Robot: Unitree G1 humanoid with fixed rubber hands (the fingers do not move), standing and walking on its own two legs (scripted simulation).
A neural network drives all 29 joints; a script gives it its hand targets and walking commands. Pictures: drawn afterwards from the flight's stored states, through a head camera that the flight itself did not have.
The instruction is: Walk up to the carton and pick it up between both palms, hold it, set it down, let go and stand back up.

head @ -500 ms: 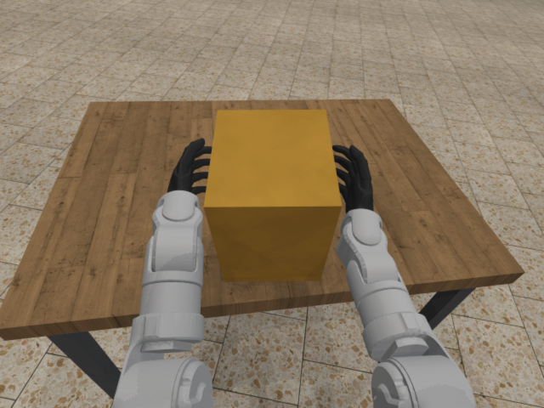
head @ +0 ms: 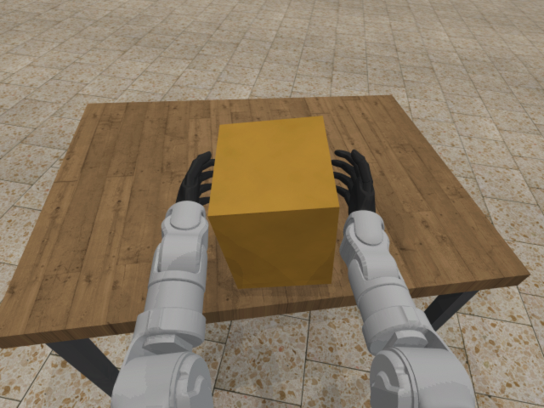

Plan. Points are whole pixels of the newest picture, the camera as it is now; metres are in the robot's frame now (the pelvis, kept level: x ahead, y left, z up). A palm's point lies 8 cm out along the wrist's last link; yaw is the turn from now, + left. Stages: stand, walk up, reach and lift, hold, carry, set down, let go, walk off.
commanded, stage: set down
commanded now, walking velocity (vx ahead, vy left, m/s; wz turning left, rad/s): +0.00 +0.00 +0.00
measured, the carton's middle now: (277, 207) +0.40 -0.05 +0.08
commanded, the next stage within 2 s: none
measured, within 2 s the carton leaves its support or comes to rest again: rests again in 1.00 s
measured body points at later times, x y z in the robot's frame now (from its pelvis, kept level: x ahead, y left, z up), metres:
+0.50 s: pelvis +0.00 +0.01 +0.00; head +0.02 +0.03 +0.45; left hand +0.42 +0.07 +0.08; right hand +0.38 -0.18 +0.09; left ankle +0.00 +0.11 -0.75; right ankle +0.00 -0.12 -0.75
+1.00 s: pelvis +0.00 +0.01 +0.00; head +0.02 +0.02 +0.45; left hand +0.41 +0.06 +0.07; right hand +0.36 -0.19 +0.07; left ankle +0.00 +0.11 -0.75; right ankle +0.00 -0.12 -0.75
